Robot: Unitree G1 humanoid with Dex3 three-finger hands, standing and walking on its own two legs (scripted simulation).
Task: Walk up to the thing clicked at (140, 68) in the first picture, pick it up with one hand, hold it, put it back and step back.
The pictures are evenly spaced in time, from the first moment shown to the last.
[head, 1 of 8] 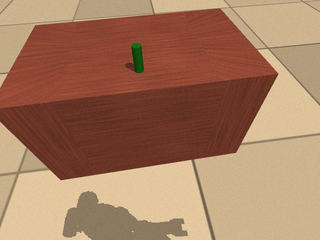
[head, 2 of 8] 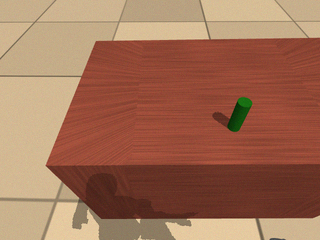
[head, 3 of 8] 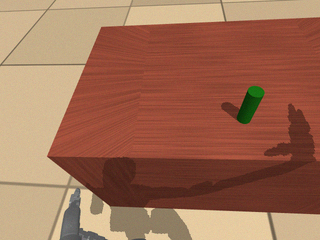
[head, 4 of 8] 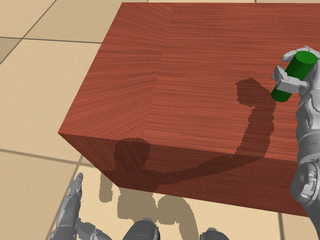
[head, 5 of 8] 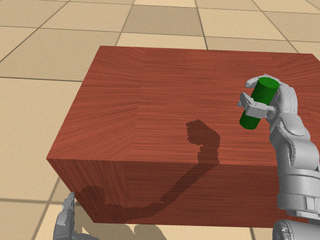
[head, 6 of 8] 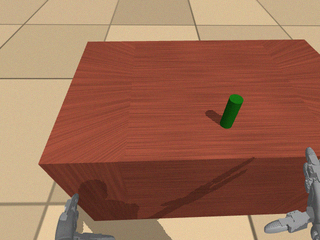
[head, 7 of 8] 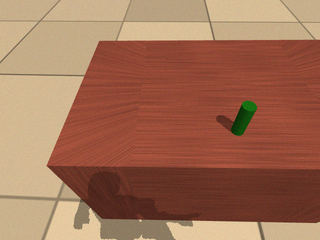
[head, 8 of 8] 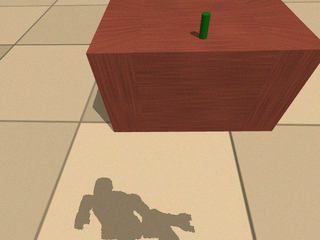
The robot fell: no
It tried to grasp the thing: yes
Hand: right
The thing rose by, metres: 0.23
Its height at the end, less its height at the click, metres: +0.00
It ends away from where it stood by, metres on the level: 0.00
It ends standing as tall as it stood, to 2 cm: yes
